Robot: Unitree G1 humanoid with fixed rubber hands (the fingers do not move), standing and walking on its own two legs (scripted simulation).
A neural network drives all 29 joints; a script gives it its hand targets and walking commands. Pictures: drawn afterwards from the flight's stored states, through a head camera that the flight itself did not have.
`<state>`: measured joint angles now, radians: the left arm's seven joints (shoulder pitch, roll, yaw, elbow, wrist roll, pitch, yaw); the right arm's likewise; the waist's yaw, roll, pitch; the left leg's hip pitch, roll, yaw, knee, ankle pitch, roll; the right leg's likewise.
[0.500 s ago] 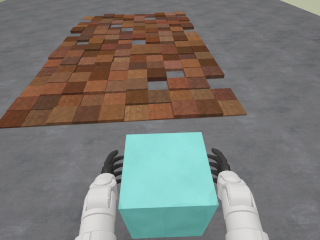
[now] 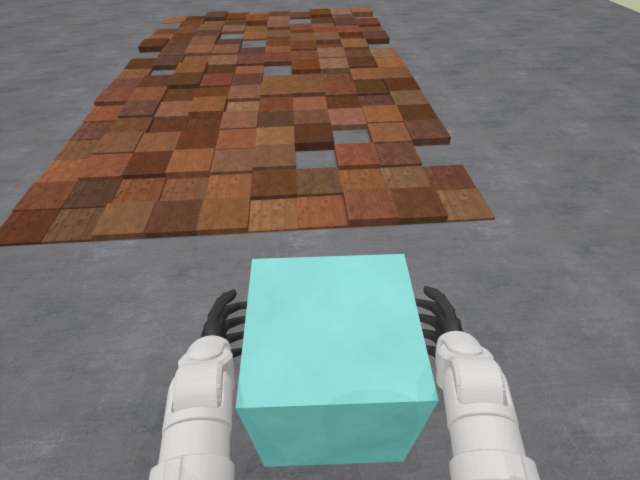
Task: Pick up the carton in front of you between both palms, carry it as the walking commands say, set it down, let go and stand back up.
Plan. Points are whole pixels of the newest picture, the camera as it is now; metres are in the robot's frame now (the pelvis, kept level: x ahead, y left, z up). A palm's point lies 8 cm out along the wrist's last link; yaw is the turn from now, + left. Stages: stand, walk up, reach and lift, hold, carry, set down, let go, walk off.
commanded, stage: reach and lift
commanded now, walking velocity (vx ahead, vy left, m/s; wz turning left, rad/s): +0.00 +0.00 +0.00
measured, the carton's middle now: (331, 365) +0.31 +0.00 -0.04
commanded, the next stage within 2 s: hold in 0.42 s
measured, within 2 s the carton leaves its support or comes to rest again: neither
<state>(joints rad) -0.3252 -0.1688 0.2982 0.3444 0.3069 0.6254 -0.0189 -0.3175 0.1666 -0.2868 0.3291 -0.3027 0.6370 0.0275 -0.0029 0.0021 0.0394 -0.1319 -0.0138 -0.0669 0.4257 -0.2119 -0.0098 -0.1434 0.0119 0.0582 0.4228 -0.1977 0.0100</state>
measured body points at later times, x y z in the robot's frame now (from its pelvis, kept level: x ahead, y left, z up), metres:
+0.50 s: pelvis +0.01 +0.00 +0.00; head -0.02 +0.00 +0.45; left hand +0.31 +0.15 +0.04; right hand +0.31 -0.15 +0.04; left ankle +0.02 +0.13 -0.74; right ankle +0.03 -0.13 -0.74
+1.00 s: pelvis +0.03 +0.01 -0.01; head -0.03 +0.02 +0.44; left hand +0.32 +0.17 +0.07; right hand +0.33 -0.14 +0.07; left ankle +0.02 +0.13 -0.74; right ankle +0.02 -0.13 -0.74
